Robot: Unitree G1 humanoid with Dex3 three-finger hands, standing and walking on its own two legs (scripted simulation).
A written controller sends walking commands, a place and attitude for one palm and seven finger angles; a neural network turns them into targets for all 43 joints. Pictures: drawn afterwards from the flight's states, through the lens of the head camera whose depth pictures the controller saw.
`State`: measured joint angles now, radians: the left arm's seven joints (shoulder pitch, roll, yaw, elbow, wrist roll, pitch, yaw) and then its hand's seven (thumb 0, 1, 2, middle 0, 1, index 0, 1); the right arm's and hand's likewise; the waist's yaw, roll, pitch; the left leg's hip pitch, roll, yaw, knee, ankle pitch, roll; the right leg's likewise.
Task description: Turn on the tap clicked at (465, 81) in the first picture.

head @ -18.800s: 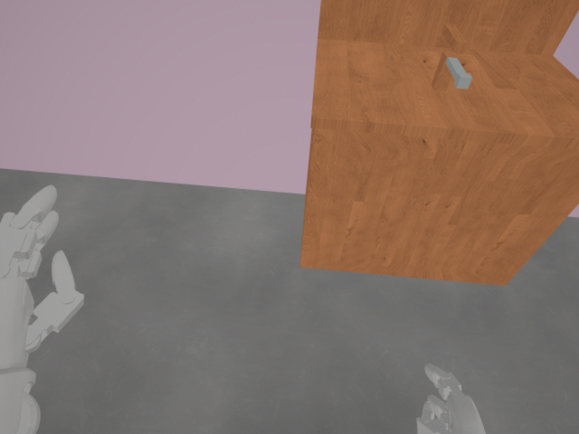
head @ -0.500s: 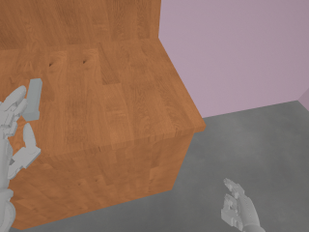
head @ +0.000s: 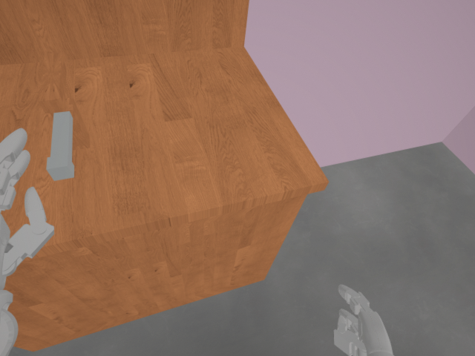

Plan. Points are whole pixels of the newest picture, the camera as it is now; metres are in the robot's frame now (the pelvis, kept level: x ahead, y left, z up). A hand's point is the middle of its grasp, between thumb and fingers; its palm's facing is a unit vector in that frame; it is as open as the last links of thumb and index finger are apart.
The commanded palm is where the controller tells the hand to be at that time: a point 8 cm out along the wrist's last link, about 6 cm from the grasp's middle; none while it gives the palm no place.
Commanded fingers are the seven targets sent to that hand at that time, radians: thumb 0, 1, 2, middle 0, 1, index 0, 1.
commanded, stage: come to a stop and stand still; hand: left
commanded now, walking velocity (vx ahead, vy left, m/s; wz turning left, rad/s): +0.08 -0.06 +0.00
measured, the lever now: (60, 167) +0.34 +0.31 +0.11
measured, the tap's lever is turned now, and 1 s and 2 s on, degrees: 0 0 0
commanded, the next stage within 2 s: look again from close up in 1.18 s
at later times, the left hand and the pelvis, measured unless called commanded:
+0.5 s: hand out of the picture +0.19 +0.29 +0.18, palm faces +0.43 -0.82 -0.38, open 7.4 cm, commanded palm +0.13 +0.32 +0.18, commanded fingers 0.00 0.90 0.90 -0.20 -0.30 -0.20 -0.30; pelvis -0.03 +0.03 +0.00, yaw +2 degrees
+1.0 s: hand (12, 207) +0.23 +0.28 +0.18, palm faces +0.37 -0.83 -0.41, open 7.4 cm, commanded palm +0.17 +0.32 +0.18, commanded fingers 0.00 0.90 0.90 -0.20 -0.30 -0.20 -0.30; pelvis +0.02 +0.04 +0.01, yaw +1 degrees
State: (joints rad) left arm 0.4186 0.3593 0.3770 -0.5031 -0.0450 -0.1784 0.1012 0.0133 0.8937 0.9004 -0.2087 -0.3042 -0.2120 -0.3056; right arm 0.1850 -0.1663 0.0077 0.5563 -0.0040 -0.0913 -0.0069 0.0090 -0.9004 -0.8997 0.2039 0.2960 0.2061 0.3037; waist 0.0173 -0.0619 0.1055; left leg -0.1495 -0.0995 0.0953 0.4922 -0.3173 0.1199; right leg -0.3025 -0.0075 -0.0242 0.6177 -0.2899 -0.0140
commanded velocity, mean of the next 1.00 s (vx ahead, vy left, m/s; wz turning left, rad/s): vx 0.00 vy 0.00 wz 0.00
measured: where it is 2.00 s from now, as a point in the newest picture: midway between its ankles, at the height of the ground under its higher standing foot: outside the picture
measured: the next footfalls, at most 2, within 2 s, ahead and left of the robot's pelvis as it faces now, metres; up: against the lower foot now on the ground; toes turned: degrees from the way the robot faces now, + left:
right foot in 0.08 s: +0.05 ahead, -0.08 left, +0.00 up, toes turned +0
left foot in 0.30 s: +0.06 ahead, +0.11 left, +0.00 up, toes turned +1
